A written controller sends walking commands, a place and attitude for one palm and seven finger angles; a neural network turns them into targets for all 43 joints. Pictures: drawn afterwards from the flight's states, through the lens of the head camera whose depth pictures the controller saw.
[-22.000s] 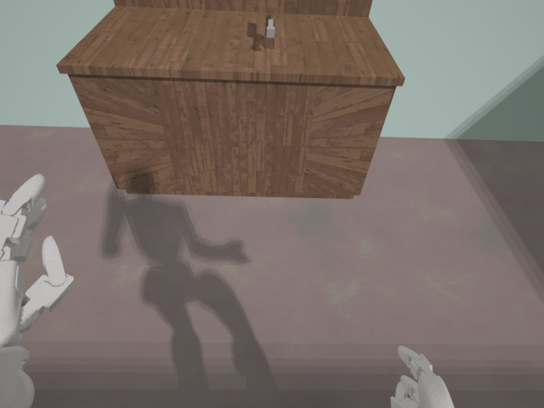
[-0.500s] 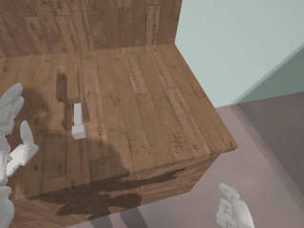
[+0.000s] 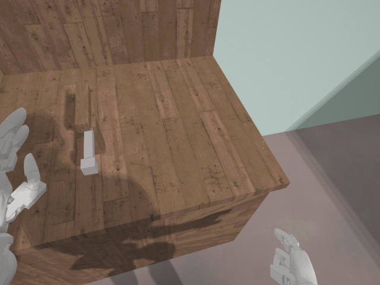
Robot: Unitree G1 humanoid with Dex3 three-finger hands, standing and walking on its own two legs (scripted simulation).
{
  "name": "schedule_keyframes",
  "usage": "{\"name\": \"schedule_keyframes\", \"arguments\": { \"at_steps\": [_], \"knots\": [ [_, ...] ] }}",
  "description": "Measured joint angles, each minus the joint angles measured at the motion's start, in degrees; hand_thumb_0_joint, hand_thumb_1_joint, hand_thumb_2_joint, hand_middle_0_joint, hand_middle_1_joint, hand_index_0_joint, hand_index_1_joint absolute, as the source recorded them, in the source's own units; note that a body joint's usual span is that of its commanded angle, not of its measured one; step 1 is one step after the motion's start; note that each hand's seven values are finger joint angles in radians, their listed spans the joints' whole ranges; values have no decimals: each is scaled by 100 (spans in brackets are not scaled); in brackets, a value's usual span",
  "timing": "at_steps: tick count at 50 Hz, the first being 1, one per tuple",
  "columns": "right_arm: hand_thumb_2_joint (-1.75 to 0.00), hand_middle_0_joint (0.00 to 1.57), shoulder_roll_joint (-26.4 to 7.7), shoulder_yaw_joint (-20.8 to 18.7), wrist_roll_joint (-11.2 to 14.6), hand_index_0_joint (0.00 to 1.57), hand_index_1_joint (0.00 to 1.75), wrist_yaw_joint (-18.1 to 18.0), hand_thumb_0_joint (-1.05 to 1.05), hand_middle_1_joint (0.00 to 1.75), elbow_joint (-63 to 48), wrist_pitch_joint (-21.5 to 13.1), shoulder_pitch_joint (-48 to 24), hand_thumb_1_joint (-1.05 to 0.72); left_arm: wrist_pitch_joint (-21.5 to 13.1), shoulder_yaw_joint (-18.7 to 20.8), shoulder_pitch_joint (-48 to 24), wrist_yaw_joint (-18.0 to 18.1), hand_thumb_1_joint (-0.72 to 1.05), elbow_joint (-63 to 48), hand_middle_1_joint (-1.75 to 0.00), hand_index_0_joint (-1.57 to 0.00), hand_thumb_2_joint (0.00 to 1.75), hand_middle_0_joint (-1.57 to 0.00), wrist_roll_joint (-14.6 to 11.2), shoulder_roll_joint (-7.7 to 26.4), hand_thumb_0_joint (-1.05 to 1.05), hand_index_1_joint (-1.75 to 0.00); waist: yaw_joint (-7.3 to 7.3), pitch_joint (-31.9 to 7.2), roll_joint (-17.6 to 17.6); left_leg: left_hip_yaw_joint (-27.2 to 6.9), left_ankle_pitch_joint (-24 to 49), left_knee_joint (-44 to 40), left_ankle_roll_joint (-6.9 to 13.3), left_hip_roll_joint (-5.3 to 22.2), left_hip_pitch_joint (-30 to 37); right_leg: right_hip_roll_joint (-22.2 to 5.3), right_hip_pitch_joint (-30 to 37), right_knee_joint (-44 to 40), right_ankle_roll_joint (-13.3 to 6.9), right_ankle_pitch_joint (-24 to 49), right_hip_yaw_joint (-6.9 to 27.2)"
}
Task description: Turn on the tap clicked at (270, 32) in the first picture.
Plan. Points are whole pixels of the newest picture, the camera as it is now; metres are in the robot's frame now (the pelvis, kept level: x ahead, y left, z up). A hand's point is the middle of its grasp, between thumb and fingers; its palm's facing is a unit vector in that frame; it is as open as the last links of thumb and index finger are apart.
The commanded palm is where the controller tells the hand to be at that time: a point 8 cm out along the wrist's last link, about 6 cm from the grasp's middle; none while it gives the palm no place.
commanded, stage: shuffle to correct the standing spot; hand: left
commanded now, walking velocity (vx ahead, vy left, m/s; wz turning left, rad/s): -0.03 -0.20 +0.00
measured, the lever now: (89, 166) +0.33 +0.25 +0.04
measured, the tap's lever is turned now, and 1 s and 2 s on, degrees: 0 0 0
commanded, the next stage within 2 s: none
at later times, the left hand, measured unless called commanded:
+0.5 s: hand (81, 191) +0.22 +0.19 +0.15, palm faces +0.31 -0.86 -0.41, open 7.4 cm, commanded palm +0.16 +0.23 +0.17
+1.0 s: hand (91, 193) +0.22 +0.18 +0.15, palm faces +0.31 -0.86 -0.41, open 7.4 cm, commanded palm +0.16 +0.22 +0.17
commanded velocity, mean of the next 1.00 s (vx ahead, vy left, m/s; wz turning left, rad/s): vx -0.05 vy -0.19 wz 0.00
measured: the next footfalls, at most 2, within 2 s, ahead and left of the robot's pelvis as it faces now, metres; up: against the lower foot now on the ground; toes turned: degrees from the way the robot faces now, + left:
none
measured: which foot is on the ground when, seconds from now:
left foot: down 0.00-1.00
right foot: down 0.00-1.00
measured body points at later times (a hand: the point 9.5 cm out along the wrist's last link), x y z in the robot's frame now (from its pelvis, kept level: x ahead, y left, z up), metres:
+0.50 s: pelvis +0.00 -0.05 -0.01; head +0.04 -0.04 +0.44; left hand +0.20 +0.24 +0.17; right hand +0.17 -0.29 -0.08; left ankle +0.01 +0.08 -0.74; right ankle +0.01 -0.12 -0.74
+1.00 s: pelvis +0.00 -0.06 -0.01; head +0.03 -0.05 +0.44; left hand +0.19 +0.22 +0.17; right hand +0.17 -0.30 -0.09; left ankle +0.01 +0.08 -0.74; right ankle +0.01 -0.12 -0.74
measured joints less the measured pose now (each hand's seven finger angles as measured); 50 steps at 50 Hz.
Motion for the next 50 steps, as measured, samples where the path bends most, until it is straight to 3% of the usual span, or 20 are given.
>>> {"name": "schedule_keyframes", "arguments": {
  "at_steps": [11, 28, 38, 50],
  "knots": [
    [-90, 20, 82, -14, -11, 21, 30, 76, 2, 30, -120, 43, -22, -90, 116, 45, 81, -103, 89, -164, -31, -21, 90, -21, -75, 41, 2, -30, -32, 59, -7, -36, -93, 229, -159, 196, -195, 188, -172, 151, -159, -53, -33],
    [-90, 20, -158, -231, 4, 21, 30, -52, 2, 30, -64, 90, 60, -90, 230, 142, 360, -156, 89, -370, -31, -21, 90, -21, -227, 140, 2, -30, -126, -35, 147, -145, -278, 648, -426, 506, -485, 487, -437, 488, -464, -207, -134],
    [-90, 20, -154, -231, -1, 20, 30, -80, 2, 30, -23, 113, 135, -90, 217, 170, 390, -135, 89, -442, -31, -21, 90, -21, -229, 211, 2, -30, -173, -76, 115, -180, -276, 648, -484, 528, -486, 508, -467, 567, -506, -259, -170],
    [-90, 20, -71, -158, -3, 21, 30, -41, 2, 30, -42, 109, 128, -90, 257, 136, 400, -136, 89, -456, -31, -21, 90, -21, -226, 186, 2, -30, -125, -77, 130, -216, -306, 712, -484, 540, -550, 521, -511, 607, -535, -286, -206]
  ]
}}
